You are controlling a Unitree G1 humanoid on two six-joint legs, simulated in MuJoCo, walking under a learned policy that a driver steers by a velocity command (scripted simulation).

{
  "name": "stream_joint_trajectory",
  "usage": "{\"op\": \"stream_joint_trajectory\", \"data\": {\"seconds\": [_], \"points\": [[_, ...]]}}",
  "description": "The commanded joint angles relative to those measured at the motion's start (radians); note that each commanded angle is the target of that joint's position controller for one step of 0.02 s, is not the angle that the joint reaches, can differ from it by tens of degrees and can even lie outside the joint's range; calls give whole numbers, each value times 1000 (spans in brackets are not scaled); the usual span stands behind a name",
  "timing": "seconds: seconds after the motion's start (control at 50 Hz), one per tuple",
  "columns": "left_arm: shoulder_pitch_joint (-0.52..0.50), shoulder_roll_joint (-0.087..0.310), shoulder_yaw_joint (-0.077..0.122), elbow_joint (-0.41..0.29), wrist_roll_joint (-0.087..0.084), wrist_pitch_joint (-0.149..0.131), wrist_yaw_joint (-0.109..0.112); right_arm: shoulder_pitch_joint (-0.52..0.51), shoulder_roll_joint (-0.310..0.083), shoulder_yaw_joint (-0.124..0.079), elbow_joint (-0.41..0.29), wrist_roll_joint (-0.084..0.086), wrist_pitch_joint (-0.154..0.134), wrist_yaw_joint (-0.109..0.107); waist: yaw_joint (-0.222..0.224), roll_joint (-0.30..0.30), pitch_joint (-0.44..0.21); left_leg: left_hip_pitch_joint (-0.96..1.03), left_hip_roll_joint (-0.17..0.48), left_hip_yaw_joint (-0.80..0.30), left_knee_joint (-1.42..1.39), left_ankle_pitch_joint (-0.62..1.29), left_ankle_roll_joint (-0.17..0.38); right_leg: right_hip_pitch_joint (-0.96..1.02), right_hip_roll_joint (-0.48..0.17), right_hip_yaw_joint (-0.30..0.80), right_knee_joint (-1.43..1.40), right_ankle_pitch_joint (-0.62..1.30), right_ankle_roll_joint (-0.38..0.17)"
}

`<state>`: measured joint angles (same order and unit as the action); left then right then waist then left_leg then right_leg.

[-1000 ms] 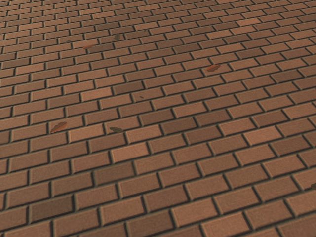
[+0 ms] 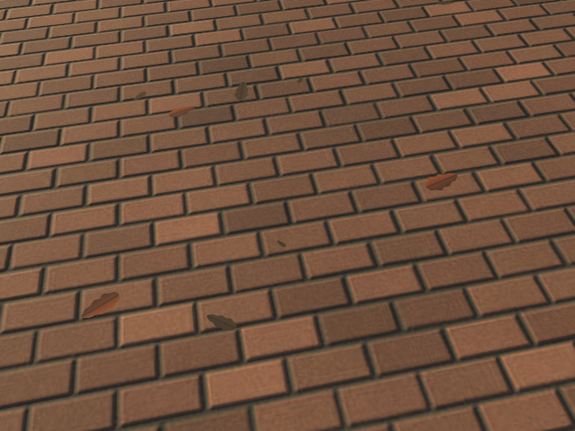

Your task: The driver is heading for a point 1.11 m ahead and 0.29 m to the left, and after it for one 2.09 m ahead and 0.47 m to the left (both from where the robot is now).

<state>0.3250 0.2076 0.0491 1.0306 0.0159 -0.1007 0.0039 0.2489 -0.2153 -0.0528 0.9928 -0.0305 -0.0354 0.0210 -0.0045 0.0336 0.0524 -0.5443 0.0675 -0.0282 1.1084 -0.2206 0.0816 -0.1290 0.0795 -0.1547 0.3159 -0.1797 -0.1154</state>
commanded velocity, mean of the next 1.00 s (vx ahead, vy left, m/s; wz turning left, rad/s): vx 0.40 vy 0.00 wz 0.46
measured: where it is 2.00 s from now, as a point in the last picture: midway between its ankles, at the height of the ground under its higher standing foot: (230, 346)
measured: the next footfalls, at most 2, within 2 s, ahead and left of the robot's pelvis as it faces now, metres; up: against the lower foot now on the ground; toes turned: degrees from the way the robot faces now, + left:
left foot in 0.34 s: +0.32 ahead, +0.09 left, +0.00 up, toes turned +16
right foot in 0.82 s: +0.64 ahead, +0.05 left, +0.00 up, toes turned +27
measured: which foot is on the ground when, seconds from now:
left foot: up 0.00-0.32, down 0.34-0.84, up 0.86-1.00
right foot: down 0.00-0.32, up 0.34-0.80, down 0.82-1.00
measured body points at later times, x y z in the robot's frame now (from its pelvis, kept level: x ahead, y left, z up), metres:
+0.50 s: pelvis +0.28 +0.05 -0.01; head +0.30 +0.06 +0.44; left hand +0.29 +0.32 -0.14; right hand +0.40 -0.20 -0.15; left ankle +0.28 +0.08 -0.74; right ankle +0.26 -0.10 -0.65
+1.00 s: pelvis +0.50 +0.07 -0.01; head +0.55 +0.08 +0.44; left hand +0.50 +0.35 -0.12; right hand +0.69 -0.14 -0.15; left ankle +0.39 +0.15 -0.66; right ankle +0.63 +0.04 -0.74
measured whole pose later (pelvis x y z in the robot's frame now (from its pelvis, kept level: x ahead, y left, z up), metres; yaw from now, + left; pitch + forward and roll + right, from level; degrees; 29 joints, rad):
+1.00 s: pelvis +0.50 +0.07 -0.01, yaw +29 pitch +0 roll +0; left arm 0.15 0.22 0.01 0.80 0.02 -0.05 0.01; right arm 0.24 -0.28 -0.07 0.87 -0.02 0.01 -0.01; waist -0.02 0.03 0.10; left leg -0.42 -0.09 -0.09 1.13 -0.46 0.01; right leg -0.36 0.01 -0.06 0.45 -0.09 -0.06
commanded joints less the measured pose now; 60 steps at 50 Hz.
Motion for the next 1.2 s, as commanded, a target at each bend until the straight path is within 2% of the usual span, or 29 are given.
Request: {"op": "stream_joint_trajectory", "data": {"seconds": [0.02, 0.12, 0.18, 0.22, 0.28, 0.32, 0.34, 0.36, 0.38, 0.4, 0.44, 0.48, 0.52, 0.56, 0.62, 0.72, 0.76, 0.8, 0.82, 0.84, 0.86, 0.88, 0.9, 0.92, 0.96, 1.02, 1.1, 1.16, 1.2], "points": [[40, 83, 9, -34, 0, -23, 6, 16, -27, -6, -35, 3, 19, 11, -19, -71, 43, -99, 35, -10, -35, 115, -12, -23, -288, 171, -225, 143, -27], [108, 75, -2, -19, -3, -22, 17, -162, -8, 8, -100, 11, 8, 22, 18, -77, 62, -116, 6, 76, -289, 256, -23, 50, -258, 38, -200, 368, 18], [175, 80, -4, 5, -1, -15, 31, -254, 0, 18, -141, 7, 7, 23, 47, -82, 71, -113, -16, 143, -414, 250, -7, 155, -281, -6, -168, 504, 21], [193, 91, -3, 15, 3, -7, 39, -271, -7, 17, -156, 6, 5, 22, 44, -88, 62, -85, -48, 177, -467, 193, 18, 229, -299, -36, -108, 669, 24], [169, 130, 8, 10, 6, 7, 57, -169, -39, 0, -135, 1, 7, 14, -16, -139, -7, 61, -131, 225, -478, 42, 81, 289, -326, -78, 94, 1066, 31], [138, 159, 19, -10, 13, 21, 51, 20, -92, -28, -81, -5, 1, 9, -98, -156, -108, 278, -172, 198, -548, -25, 142, 234, -339, -81, 398, 1027, 20], [92, 165, 23, -36, 6, 20, 40, 154, -141, -52, -49, -18, -4, 1, -180, -99, -166, 490, -113, 87, -650, -25, 193, 66, -316, -94, 667, 790, 33], [125, 55, 5, -95, -3, 14, 18, 169, -247, -82, -55, -23, 1, -11, -117, 127, -245, 805, 197, -362, -645, 19, 329, -350, -156, -76, 1035, -124, 76], [16, 106, 15, -154, -7, 1, 7, 171, -258, -84, -62, 6, 16, -9, -131, 90, -283, 871, 278, -725, -812, -56, 421, -590, -27, 138, 1219, -337, 88], [-70, 121, 15, -186, -5, -17, 0, 107, -228, -76, -65, 17, 19, -18, -104, 2, -120, 756, 261, -563, -858, -42, 368, -688, -120, 203, 1150, -220, 75], [-53, 123, 18, -176, -7, -22, 1, 15, -138, -52, -77, 18, 7, -22, -11, -110, -10, 527, 173, -376, -891, 185, 271, -569, -175, 193, 971, -124, 87], [-24, 97, 14, -179, 27, 20, -3, 1, -118, -39, -81, 28, -15, -29, 35, -88, -19, 422, 97, -262, -893, 340, 237, -459, -192, 191, 877, -124, 125], [-47, 83, 11, -200, 35, 48, -11, 36, -153, -44, -73, 33, -34, -27, 43, -58, -21, 385, 57, -216, -891, 442, 227, -453, -189, 165, 802, -105, 151], [-135, 85, 8, -241, 32, 58, -15, 80, -174, -49, -71, 32, -37, -24, 20, -23, -8, 374, 31, -202, -899, 468, 205, -486, -188, 143, 706, -28, 168], [-272, 90, 3, -295, 25, 61, -19, 149, -169, -48, -71, 29, -29, -21, -34, 14, -2, 424, 10, -211, -884, 479, 163, -531, -171, 134, 552, 88, 172], [-387, 95, -14, -351, 6, 46, -12, 220, -181, -49, -75, 18, -4, -35, -87, 49, -26, 522, -10, -211, -741, 765, 97, -470, -77, 119, 352, 148, 144], [-323, 116, -12, -337, 5, 35, -5, 190, -180, -48, -88, 12, -1, -44, -56, 70, -51, 530, -11, -219, -675, 792, 61, -349, -52, 133, 251, 143, 114], [-136, 168, 6, -279, 11, 19, 9, 128, -204, -53, -108, 17, -15, -46, 36, 71, -114, 518, -23, -230, -507, 853, 17, -131, -36, 143, 145, 204, 69], [-15, 198, 14, -253, 23, 0, 17, 102, -194, -50, -126, 33, -26, -41, 98, 26, -174, 429, -68, -212, -328, 690, -4, 63, -125, 195, 91, 417, 40], [60, 273, 22, -262, 39, -7, 20, 180, -101, -30, -163, 50, -32, -43, 70, -184, -329, 249, -175, -120, -6, -56, -29, 324, -435, 435, 231, 1020, -42], [42, 282, 34, -269, 9, 15, 10, 330, -122, -36, -152, 73, -18, -56, 19, -321, -502, 113, -262, -88, 205, -456, -40, 427, -597, 719, 194, 1171, -213], [-39, 203, 21, -298, -8, 32, 6, 312, -173, -44, -104, 30, 2, -59, -1, -138, -418, 91, -196, -125, 262, -355, -41, 284, -538, 672, 140, 933, -207], [-115, 123, -3, -307, -12, 37, 7, 223, -168, -43, -113, 12, 12, -49, -1, -77, -277, 72, -166, -110, 221, -300, -54, 149, -460, 542, 100, 753, -174], [-150, 86, -18, -300, -5, 41, 10, 175, -144, -37, -124, 8, 21, -40, -14, -67, -188, 69, -137, -101, 161, -275, -65, 49, -400, 456, 55, 662, -139], [-142, 105, -18, -271, 0, 43, 14, 176, -112, -28, -120, -3, 51, -24, -32, -134, -132, 157, -127, -72, 72, -227, -83, -93, -328, 339, -3, 610, -107], [-150, 123, -17, -250, 12, 38, 7, 180, -90, -17, -114, 7, 73, -23, -58, -143, -152, 238, -130, -42, -85, -211, -88, -162, -298, 267, -20, 550, -104], [-129, 145, -10, -225, 13, 60, 4, 85, -83, 5, -120, 5, 90, -27, -20, -198, -136, 304, -100, 12, -333, -177, -78, -198, -280, 279, -70, 125, -92], [-131, 166, -3, -217, 4, 91, 4, 74, -85, 12, -108, 5, 83, -30, -27, -172, -98, 390, -104, 47, -520, -101, -59, -257, -277, 318, -75, -168, -65], [-99, 145, -8, -203, 2, 102, 8, 69, -97, 18, -105, -5, 63, -37, -33, -99, -42, 471, -62, -28, -723, -34, -20, -346, -257, 320, -60, -282, 17]]}}
Velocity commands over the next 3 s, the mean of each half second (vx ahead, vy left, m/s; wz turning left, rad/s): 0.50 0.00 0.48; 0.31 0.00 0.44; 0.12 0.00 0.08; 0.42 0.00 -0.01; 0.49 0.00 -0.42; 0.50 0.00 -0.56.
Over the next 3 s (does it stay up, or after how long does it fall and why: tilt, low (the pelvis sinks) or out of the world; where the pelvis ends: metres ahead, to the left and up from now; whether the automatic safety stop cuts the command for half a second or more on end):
stays up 1.24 0.39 -0.01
